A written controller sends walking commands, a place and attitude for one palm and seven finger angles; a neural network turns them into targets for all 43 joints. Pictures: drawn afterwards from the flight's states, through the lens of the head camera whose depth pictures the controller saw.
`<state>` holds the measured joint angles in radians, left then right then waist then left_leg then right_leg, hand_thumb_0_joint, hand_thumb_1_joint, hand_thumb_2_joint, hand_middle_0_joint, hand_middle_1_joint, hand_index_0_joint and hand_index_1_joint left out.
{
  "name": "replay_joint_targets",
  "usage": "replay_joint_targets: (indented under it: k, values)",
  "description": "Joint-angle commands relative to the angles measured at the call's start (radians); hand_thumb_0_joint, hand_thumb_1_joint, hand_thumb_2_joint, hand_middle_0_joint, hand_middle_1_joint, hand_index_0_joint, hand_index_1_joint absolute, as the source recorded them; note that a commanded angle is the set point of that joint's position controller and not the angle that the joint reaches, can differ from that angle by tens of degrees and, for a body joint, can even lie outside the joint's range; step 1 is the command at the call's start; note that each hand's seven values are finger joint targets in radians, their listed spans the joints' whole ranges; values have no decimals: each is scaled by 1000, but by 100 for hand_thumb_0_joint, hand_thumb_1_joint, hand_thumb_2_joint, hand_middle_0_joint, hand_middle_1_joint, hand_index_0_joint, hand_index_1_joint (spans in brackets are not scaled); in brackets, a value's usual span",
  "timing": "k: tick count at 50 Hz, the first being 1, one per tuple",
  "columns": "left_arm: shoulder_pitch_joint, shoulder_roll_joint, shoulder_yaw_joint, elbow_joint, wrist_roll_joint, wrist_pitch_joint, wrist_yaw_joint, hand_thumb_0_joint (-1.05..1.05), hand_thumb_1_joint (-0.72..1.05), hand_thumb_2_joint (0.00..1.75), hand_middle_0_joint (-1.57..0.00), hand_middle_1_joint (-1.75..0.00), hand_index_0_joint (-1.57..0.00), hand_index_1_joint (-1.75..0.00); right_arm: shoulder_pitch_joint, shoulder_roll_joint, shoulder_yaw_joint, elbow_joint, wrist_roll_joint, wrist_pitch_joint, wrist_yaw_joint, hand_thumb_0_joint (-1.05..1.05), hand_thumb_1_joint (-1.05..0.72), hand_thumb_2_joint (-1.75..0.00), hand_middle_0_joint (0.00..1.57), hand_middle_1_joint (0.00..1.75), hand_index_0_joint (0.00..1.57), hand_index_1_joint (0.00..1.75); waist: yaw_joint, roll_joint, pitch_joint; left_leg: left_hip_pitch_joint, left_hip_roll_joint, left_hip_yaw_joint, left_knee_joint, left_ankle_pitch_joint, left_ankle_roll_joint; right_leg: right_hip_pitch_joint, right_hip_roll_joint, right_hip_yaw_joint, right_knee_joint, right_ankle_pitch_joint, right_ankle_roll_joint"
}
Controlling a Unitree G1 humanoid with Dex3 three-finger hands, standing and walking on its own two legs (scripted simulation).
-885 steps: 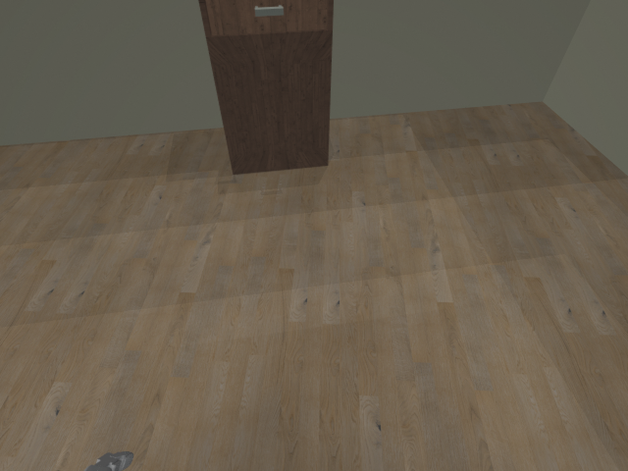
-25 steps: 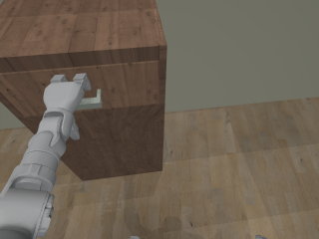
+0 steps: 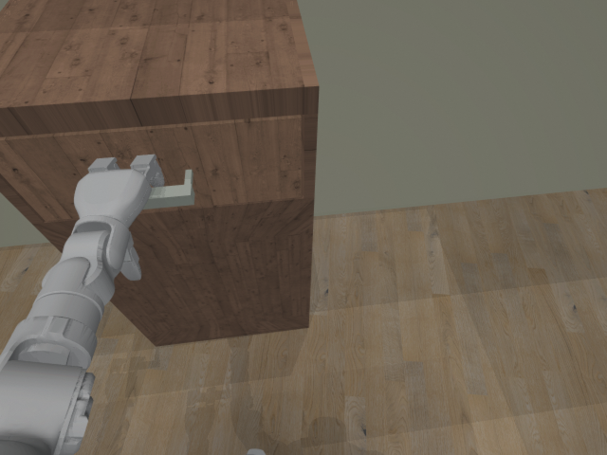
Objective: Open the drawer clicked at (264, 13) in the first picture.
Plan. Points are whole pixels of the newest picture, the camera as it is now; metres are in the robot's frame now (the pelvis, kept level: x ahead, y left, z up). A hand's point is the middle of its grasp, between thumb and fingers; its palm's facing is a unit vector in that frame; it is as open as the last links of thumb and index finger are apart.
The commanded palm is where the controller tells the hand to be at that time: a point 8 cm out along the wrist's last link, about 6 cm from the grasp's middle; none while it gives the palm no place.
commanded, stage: lower the fingers behind the handle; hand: left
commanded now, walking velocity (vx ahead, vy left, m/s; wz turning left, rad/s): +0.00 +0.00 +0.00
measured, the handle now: (159, 187) +0.50 +0.24 +0.04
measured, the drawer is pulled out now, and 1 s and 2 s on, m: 0.00 0.00 0.03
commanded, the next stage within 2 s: close the thumb around the handle in 0.76 s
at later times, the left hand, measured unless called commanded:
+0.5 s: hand (140, 223) +0.45 +0.26 +0.01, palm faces -0.05 -0.02 -1.00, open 13.9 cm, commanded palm +0.42 +0.24 +0.07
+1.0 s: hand (141, 226) +0.44 +0.26 +0.01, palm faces -0.04 -0.02 -1.00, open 13.5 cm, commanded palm +0.42 +0.25 +0.07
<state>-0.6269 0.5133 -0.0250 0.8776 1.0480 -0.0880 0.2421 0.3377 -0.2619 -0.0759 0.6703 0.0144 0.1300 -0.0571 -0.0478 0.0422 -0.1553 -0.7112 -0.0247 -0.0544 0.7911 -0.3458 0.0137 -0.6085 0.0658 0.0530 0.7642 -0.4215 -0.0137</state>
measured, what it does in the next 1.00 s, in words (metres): stands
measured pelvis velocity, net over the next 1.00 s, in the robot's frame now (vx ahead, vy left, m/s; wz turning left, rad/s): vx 0.00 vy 0.01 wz -0.02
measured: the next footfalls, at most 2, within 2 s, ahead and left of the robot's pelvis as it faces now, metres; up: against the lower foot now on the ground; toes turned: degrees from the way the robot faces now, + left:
none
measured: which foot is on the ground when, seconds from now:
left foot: down 0.00-1.00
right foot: down 0.00-1.00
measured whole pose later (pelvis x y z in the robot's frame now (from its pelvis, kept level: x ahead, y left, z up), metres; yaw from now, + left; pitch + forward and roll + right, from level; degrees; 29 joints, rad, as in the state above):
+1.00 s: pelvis +0.00 +0.01 -0.01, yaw -1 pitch +17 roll -2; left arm -0.63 0.45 -0.02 0.96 1.07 0.03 0.34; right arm 0.32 -0.23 -0.06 0.69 0.00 0.12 -0.03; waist -0.07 0.05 -0.18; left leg -0.76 -0.02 -0.04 0.84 -0.38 0.03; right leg -0.65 0.07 0.06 0.79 -0.44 0.00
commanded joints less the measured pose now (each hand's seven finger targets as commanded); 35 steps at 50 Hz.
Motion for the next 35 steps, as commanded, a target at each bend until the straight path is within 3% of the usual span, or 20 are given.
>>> replay_joint_targets:
  k: [1,3,5,8,10,12,13,14,16,18,19,21,22,25,29,33,35]
  values:
    - [-387,185,69,-124,13,12,107,0,-50,30,-30,-120,-30,-120,54,-135,-48,-64,1,-32,11,0,-90,-90,20,30,20,30,-29,3,-307,259,0,54,-21,290,32,-16,3,-51,-75,304,-26]
    - [-436,159,37,-124,24,56,133,0,-50,30,-30,-120,-30,-120,54,-133,-48,-58,0,-31,16,0,-90,-90,20,30,20,30,-37,33,-339,268,-3,56,-16,293,30,-24,5,-56,-68,300,-26]
    - [-482,161,30,-84,25,94,141,0,-50,30,-30,-120,-30,-120,59,-139,-45,-43,0,-29,17,0,-90,-90,20,30,20,30,-61,14,-321,263,1,51,-16,280,31,-42,7,-59,-76,286,-25]
    - [-538,209,64,-144,22,96,149,0,-50,30,-30,-120,-30,-120,61,-138,-47,-46,-4,-32,12,0,-90,-90,20,30,20,30,-53,46,-433,326,2,48,-3,325,33,-9,9,-53,-63,327,-23]
    - [-547,258,101,-157,24,86,147,0,-50,30,-30,-120,-30,-120,66,-143,-43,-41,-11,-32,5,0,-90,-90,20,30,20,30,-46,68,-466,340,6,40,6,363,28,-2,11,-57,-47,351,-26]
    - [-470,166,40,-69,34,105,145,0,-50,30,-30,-120,-30,-120,61,-131,-40,-38,-10,-30,8,0,-90,-90,20,30,20,30,-49,69,-390,320,6,43,1,353,26,-43,15,-69,-52,322,-26]
    - [-455,157,33,-39,36,113,140,0,-50,30,-30,-120,-30,-120,62,-131,-36,-36,-8,-31,10,0,-90,-90,20,30,20,30,-51,56,-350,296,9,44,-5,332,25,-59,15,-73,-58,303,-26]
    - [-433,191,58,-10,36,122,137,0,-50,30,-30,-120,-30,-120,63,-137,-32,-37,-9,-29,11,0,-90,-90,20,30,20,30,-39,41,-323,269,10,45,-12,314,25,-53,15,-74,-58,291,-28]
    - [-432,213,74,-15,36,120,126,0,-50,30,-30,-120,-30,-120,64,-139,-32,-47,-9,-24,8,0,-90,-90,20,30,20,30,-35,16,-353,264,11,48,-12,323,27,-30,14,-68,-55,309,-25]
    - [-447,168,38,-33,27,108,120,0,-50,30,-30,-120,-30,-120,67,-135,-31,-55,-8,-27,8,0,-90,-90,20,30,20,30,-45,28,-337,264,12,46,-13,316,27,-45,14,-70,-57,299,-26]
    - [-467,150,29,-68,24,94,118,0,-50,30,-30,-120,-30,-120,74,-134,-37,-52,-12,-32,9,0,-90,-90,20,30,20,30,-50,33,-363,293,16,45,-6,337,28,-47,14,-71,-53,309,-27]
    - [-445,195,66,-70,33,82,125,0,-50,30,-30,-120,-30,-120,80,-137,-38,-46,-12,-29,9,0,-90,-90,20,30,20,30,-37,35,-400,312,20,37,-1,373,24,-46,17,-70,-41,320,-27]
    - [-420,148,39,-53,31,89,126,0,-50,30,-30,-120,-30,-120,81,-133,-40,-50,-14,-28,10,0,-90,-90,20,30,20,30,-43,37,-370,313,19,36,1,381,23,-60,20,-76,-43,315,-30]
    - [-449,113,20,-96,25,81,135,0,-50,30,-30,-120,-30,-120,82,-133,-45,-44,-15,-33,17,0,-90,-90,20,30,20,30,-47,58,-377,349,28,23,-2,397,17,-89,20,-85,-43,288,-33]
    - [-432,121,33,-84,25,101,152,0,-50,30,-30,-120,-30,-120,84,-135,-48,-36,-16,-32,21,0,-90,-90,20,30,20,30,-46,27,-374,336,26,28,-1,381,20,-77,21,-83,-47,294,-30]
    - [-428,146,48,-111,32,108,153,0,-50,30,-30,-120,-30,-120,76,-136,-46,-38,-14,-30,22,0,-90,-90,20,30,20,30,-32,58,-397,346,25,32,-5,406,17,-56,19,-79,-44,319,-31]
    - [-426,117,29,-128,28,114,151,0,-50,30,-30,-120,-30,-120,74,-133,-48,-42,-16,-30,25,0,-90,-90,20,30,20,30,-33,84,-402,378,28,23,-5,446,13,-64,21,-85,-44,318,-35]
